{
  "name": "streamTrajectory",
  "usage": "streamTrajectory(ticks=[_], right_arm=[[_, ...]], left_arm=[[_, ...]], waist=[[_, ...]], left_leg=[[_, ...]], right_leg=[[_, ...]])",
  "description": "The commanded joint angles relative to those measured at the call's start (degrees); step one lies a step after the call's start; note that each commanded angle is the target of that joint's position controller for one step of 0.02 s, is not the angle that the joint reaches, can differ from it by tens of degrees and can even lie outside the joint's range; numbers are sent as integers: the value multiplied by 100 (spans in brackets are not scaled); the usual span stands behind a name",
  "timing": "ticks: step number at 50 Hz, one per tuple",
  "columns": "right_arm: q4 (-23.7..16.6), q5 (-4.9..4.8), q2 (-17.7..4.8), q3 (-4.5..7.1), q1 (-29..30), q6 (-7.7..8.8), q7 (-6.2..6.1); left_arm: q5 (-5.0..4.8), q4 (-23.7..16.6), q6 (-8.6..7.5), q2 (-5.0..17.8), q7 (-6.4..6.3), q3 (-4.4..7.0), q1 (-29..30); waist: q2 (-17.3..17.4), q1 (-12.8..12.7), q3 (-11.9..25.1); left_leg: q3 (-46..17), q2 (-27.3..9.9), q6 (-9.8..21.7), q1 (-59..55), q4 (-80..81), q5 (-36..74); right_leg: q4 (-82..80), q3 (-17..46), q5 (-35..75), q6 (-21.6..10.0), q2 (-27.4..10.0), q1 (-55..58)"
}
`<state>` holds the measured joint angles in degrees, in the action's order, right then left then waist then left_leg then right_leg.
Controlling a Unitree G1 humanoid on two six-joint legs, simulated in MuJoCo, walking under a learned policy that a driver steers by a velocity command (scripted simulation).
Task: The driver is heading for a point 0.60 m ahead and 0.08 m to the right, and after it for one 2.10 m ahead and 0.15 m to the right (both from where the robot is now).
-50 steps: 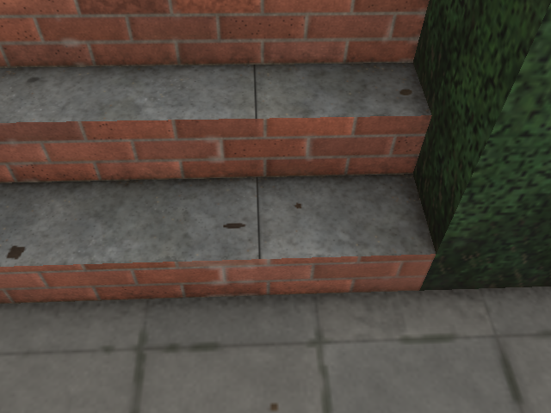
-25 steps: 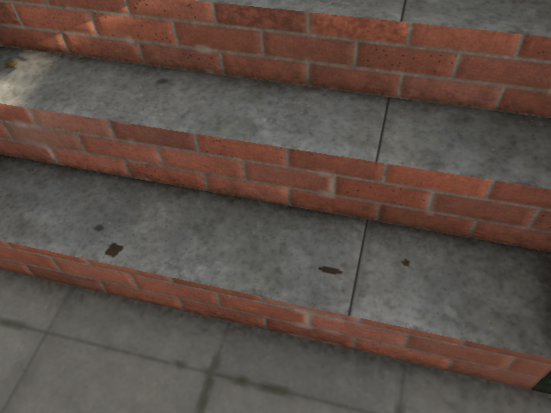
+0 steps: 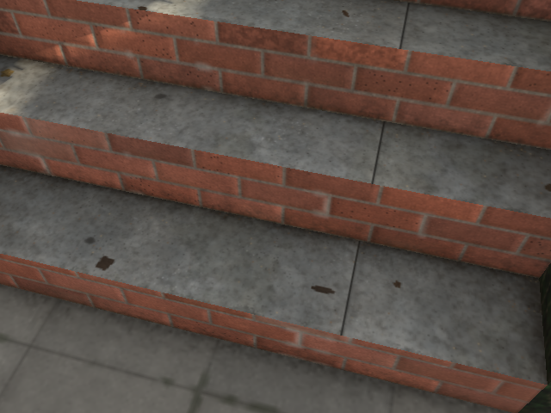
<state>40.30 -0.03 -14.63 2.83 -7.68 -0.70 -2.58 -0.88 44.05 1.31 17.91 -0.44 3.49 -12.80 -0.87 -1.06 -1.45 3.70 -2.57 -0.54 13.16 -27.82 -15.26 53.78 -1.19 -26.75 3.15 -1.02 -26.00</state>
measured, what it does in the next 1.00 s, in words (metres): steps on the spot: right foot, then left foot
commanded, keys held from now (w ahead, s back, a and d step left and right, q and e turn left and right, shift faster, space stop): e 0.44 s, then w+q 0.06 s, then q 0.40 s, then w+q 0.10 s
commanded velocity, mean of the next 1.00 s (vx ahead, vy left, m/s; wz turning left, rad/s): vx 0.04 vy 0.00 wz -0.14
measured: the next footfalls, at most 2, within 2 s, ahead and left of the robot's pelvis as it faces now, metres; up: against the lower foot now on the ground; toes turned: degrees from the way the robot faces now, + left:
right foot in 0.12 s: +0.04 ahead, -0.13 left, +0.00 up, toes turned -7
left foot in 0.62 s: +0.08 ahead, +0.06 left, +0.00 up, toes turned -18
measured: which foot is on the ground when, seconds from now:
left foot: down 0.00-0.12, up 0.14-0.60, down 0.62-1.00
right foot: up 0.00-0.10, down 0.12-0.64, up 0.66-1.00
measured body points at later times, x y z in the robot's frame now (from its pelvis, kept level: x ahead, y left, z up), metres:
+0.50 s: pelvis -0.01 -0.04 +0.01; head +0.01 -0.07 +0.45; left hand +0.21 +0.20 -0.07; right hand +0.06 -0.35 -0.11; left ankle +0.05 +0.12 -0.69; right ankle +0.00 -0.12 -0.74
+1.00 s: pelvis +0.02 -0.04 +0.00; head +0.04 -0.04 +0.45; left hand +0.22 +0.22 -0.08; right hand +0.10 -0.35 -0.10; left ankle +0.04 +0.08 -0.74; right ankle -0.01 -0.16 -0.72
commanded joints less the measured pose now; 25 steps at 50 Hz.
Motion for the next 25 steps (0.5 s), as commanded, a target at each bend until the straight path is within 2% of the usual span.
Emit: streamTrajectory(ticks=[1, 3, 5, 6, 7, 8, 9, 10, 11, 12, 13, 15, 16, 17, 18, 19, 20, 22, 23, 24, 25], right_arm=[[-312, -28, -1047, 326, 193, 2, -53], [-259, -79, -1171, 372, 130, -45, -59], [-183, -173, -1138, 370, 129, -47, -53], [-71, -110, -923, 318, -199, -25, -13], [-350, 233, -465, 168, -183, 1, 37], [-536, 218, -671, 214, 555, 68, 2], [-538, 96, -873, 270, 593, 89, -15], [-469, 55, -903, 292, 480, 72, -47], [-354, 87, -917, 313, 378, 39, -105], [-335, 113, -952, 333, 271, 5, -142], [-315, 107, -917, 335, 158, -4, -134], [-308, 57, -811, 321, -5, -5, -115], [-358, 35, -798, 315, 96, -21, -115], [-419, 84, -755, 269, 277, -7, -85], [-452, 82, -711, 256, 294, 7, -64], [-417, 73, -686, 241, 198, 38, -45], [-386, 38, -728, 243, 233, 82, -18], [-370, 27, -756, 234, 316, 153, 47], [-306, 25, -795, 233, 154, 183, 97], [-175, 399, -745, 130, -136, 18, 261], [-200, 399, -703, 131, -151, -35, 338]], left_arm=[[-27, -625, -37, 222, 101, 27, 391], [-43, -682, -28, 331, 200, 70, 277], [-3, -582, -19, 411, 234, 142, -107], [7, -551, -37, 586, 178, 226, -278], [44, -671, -57, 1476, 66, 437, -427], [350, -808, -172, 1521, 152, 392, -651], [365, -811, -291, 1344, 154, 353, -466], [245, -839, -343, 1200, 109, 335, -162], [112, -882, -320, 1034, 52, 289, 96], [31, -922, -276, 956, -3, 246, 287], [28, -948, -238, 928, -39, 218, 297], [51, -980, -205, 878, -91, 201, 223], [106, -1002, -202, 929, -100, 204, 204], [149, -1029, -180, 899, -143, 175, 164], [136, -1030, -151, 926, -174, 180, 120], [63, -1024, -118, 897, -214, 186, 67], [83, -1083, -62, 977, -248, 207, 232], [108, -1138, 2, 1048, -273, 239, 265], [116, -1130, 22, 1021, -272, 226, 256], [247, -837, 75, 921, -40, 247, -237], [274, -785, 92, 829, 91, 229, -292]], waist=[[973, 228, 522], [1006, 197, 640], [867, -18, 686], [233, -1, 643], [-1758, 154, 659], [-1470, -349, 985], [-780, -268, 875], [-520, -87, 709], [-301, 14, 631], [-345, 128, 608], [-436, 184, 680], [-523, 195, 770], [-474, 147, 730], [-402, 73, 684], [-500, 68, 668], [-695, 88, 653], [-691, 62, 585], [-774, 9, 489], [-800, 29, 653], [-946, -156, 584], [-1050, -145, 472]], left_leg=[[-815, -1471, 1186, -701, 585, 2803], [-770, -1552, 1127, -764, 385, 2773], [-478, -1378, 781, -429, -120, 2126], [-37, -1051, 360, 140, -926, 1142], [499, -233, -348, 1955, -2863, -1645], [-548, 302, -408, 2504, -4041, -2625], [-854, 161, -359, 2635, -4447, -2328], [-894, 78, -312, 2711, -4394, -1803], [-917, 9, -341, 2723, -4237, -1383], [-936, 8, -380, 2517, -4122, -1059], [-884, 113, -421, 2288, -4168, -826], [-886, 237, -484, 2201, -3968, -550], [-884, 309, -522, 2227, -3740, -452], [-900, 360, -546, 2245, -3427, -447], [-941, 387, -570, 2228, -3131, -445], [-993, 373, -567, 2182, -2880, -460], [-980, 361, -556, 2063, -2524, -376], [-945, 429, -539, 1717, -1985, -359], [-859, 387, -515, 1503, -1791, -347], [-426, 445, -332, 1424, -1767, -580], [-357, 429, -235, 1301, -1603, -720]], right_leg=[[-651, -98, 215, 11, -154, -112], [-1280, -261, 530, -118, -60, 243], [-2397, -434, 1443, -396, 186, 1042], [-2935, 8, 2321, -603, 70, 1673], [-3100, 2376, 4751, -1398, -1618, 2669], [-3396, 3376, 5128, -2418, -2244, 2387], [-3389, 2910, 4759, -2337, -2035, 2348], [-3320, 2462, 4357, -2011, -1707, 2248], [-3287, 2186, 4056, -1732, -1454, 2176], [-3310, 2019, 3967, -1598, -1292, 1941], [-3340, 1936, 3915, -1562, -1163, 1783], [-3400, 1893, 3542, -1573, -1039, 1803], [-3391, 1905, 3432, -1551, -1019, 1800], [-3411, 2039, 3242, -1600, -1056, 1834], [-3432, 2135, 2989, -1610, -1037, 1872], [-3511, 2284, 2500, -1630, -1001, 1892], [-3552, 2317, 2076, -1569, -914, 1818], [-3599, 2474, 1575, -1527, -809, 1599], [-3664, 2447, 943, -1525, -808, 1606], [-3842, 2344, 442, -1528, -618, 1721], [-3930, 2392, -21, -1513, -610, 1578]])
